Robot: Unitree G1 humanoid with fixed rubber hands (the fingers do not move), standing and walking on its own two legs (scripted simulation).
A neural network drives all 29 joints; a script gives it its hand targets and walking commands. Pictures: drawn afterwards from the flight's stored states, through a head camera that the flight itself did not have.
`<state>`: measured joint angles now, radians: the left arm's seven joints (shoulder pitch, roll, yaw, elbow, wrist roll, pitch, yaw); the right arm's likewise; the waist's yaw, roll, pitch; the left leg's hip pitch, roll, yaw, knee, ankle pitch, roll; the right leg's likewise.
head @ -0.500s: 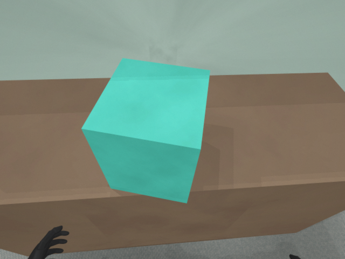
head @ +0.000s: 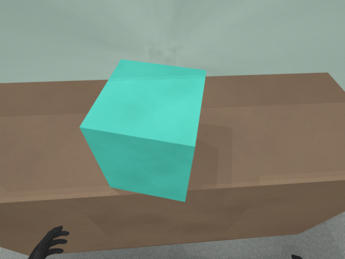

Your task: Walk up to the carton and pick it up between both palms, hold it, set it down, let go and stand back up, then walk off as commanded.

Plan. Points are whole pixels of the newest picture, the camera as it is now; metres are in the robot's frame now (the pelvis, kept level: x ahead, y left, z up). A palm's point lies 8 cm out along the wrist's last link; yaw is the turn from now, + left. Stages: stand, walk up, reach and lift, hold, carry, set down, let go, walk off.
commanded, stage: walk up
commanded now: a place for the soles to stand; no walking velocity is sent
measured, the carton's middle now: (154, 133) +0.38 +0.05 +0.07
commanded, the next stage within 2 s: reach and lift in 1.42 s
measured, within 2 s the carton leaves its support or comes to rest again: neither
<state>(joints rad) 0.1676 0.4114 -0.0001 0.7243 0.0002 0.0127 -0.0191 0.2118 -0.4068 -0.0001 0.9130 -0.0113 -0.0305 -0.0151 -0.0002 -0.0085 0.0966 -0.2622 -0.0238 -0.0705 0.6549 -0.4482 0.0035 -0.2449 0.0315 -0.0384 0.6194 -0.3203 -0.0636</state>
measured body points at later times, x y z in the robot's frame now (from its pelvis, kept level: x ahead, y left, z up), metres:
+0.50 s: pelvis +0.00 +0.01 +0.00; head +0.01 +0.01 +0.45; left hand +0.14 +0.31 -0.09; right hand +0.08 -0.31 -0.11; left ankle +0.02 +0.14 -0.73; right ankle +0.01 -0.08 -0.73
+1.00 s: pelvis +0.00 +0.01 +0.00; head +0.01 +0.02 +0.45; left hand +0.14 +0.31 -0.10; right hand +0.09 -0.31 -0.11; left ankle +0.01 +0.14 -0.73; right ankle +0.01 -0.08 -0.73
